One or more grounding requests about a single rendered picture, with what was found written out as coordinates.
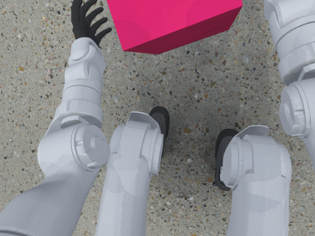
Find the right robot foot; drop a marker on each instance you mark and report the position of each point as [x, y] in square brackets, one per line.
[223, 140]

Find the robot foot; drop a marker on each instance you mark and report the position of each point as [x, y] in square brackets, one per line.
[161, 116]
[223, 140]

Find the left robot foot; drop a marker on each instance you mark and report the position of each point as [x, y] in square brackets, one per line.
[161, 116]

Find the right robot upper arm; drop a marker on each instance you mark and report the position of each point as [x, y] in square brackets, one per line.
[297, 113]

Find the left robot hand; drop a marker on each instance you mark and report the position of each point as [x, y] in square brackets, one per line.
[81, 22]

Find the left robot upper arm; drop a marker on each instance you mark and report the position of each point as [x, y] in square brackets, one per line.
[70, 159]

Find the left robot forearm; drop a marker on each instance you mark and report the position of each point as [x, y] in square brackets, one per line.
[82, 92]

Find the right robot forearm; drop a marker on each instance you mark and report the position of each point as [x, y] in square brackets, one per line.
[292, 28]

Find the carton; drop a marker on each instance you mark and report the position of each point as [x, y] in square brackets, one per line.
[158, 26]

